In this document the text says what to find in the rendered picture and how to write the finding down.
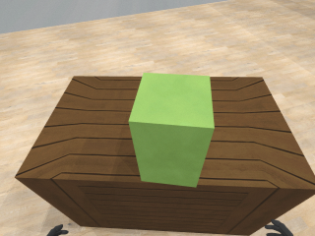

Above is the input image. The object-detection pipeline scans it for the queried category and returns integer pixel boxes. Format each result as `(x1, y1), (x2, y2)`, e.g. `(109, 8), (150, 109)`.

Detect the right robot hand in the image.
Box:
(264, 219), (293, 236)

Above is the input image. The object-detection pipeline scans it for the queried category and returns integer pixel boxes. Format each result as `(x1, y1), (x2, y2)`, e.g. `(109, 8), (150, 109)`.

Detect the pedestal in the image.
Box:
(15, 76), (315, 236)

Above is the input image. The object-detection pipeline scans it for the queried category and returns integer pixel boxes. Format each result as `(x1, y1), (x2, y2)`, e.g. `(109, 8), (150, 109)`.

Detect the left robot hand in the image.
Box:
(46, 224), (69, 236)

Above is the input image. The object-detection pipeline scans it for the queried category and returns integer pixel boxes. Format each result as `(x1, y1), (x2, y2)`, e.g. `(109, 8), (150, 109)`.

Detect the carton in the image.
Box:
(128, 73), (215, 188)

